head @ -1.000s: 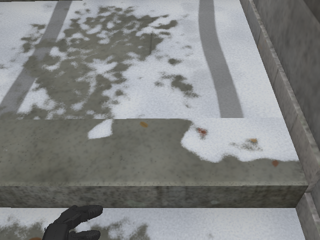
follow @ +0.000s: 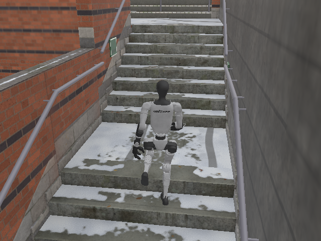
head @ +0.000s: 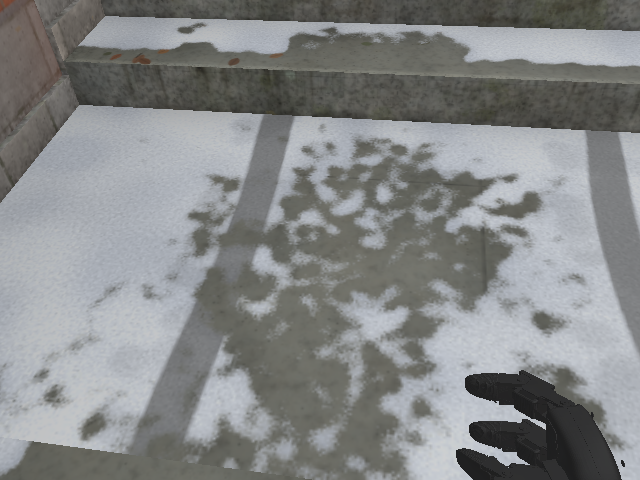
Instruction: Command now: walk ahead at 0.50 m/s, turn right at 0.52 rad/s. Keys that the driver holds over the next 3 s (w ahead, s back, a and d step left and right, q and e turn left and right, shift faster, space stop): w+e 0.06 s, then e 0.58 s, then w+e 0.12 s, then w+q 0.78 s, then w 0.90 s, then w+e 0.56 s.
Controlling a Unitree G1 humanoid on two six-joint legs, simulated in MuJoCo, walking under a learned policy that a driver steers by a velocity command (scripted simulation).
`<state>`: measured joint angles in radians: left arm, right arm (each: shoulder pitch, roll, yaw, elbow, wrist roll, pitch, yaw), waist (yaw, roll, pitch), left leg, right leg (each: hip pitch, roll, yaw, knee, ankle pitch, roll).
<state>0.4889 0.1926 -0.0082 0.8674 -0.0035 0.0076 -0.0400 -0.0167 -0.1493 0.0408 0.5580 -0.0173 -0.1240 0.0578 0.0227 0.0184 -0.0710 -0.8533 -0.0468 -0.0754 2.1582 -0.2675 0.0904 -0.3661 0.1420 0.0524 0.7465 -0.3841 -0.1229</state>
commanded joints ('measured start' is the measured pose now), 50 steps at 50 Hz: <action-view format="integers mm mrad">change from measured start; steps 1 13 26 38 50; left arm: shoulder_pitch -140 -104 -305 -116 -133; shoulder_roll -45 9 62 266 191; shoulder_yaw -24 47 21 132 89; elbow -63 -175 -342 -351 -219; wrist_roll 11 30 -13 -4 17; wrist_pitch -29 -72 2 -35 -118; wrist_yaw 3 50 37 21 43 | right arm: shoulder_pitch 35 388 136 61 61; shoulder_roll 43 -337 -253 -237 -141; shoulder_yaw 57 -94 -126 -129 -92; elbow -94 -45 150 58 122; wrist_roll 1 -36 -8 27 40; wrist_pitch -13 28 46 52 53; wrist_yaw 9 -69 -108 -67 -24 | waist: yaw -128 -161 2 67 24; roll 34 526 98 -222 -118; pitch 217 -494 -1 -34 73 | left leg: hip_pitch -304 1038 506 -90 35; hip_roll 67 447 295 75 154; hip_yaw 99 -762 202 28 33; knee -101 -1701 -1842 -840 -1245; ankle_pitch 11 316 413 -316 217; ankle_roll -2 257 108 -96 -77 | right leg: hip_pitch -167 -185 -178 432 283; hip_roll -155 78 -194 -500 -398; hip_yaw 291 196 -76 726 98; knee -432 597 276 -546 -600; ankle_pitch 66 114 136 -298 205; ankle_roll -60 53 160 -279 -93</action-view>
